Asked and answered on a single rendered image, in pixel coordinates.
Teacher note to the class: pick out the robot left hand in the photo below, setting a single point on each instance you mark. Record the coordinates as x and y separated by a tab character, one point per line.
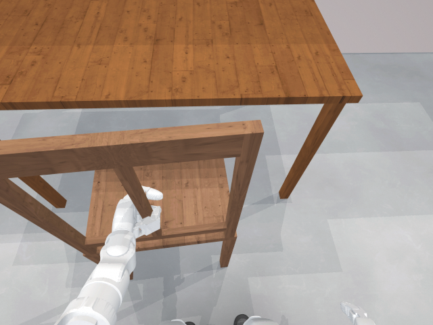
127	217

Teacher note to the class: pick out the robot right hand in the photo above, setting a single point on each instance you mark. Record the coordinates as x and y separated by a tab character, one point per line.
356	314

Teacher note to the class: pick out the table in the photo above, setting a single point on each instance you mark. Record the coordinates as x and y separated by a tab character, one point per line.
70	54

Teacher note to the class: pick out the chair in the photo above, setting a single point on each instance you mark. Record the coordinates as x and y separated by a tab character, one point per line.
185	163

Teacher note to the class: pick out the robot left forearm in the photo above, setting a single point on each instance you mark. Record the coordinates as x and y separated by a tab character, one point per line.
103	292

